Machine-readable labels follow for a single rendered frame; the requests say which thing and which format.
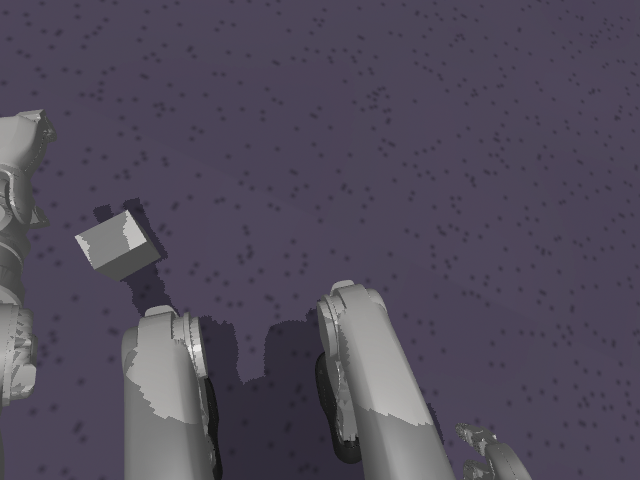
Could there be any carton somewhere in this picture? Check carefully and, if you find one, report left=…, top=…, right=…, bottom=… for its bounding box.
left=75, top=210, right=161, bottom=282

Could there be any left robot foot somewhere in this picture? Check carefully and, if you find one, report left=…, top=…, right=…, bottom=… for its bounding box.
left=204, top=377, right=223, bottom=480

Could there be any left robot hand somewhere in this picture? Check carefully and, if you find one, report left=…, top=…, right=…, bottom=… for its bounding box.
left=0, top=109, right=57, bottom=229

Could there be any right robot hand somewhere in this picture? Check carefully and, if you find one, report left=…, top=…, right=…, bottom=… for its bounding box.
left=455, top=423, right=532, bottom=480

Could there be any left robot arm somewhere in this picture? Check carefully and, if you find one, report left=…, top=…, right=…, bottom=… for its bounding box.
left=0, top=164, right=38, bottom=480

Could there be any right robot foot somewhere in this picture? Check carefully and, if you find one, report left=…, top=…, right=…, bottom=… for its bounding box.
left=315, top=352, right=362, bottom=464

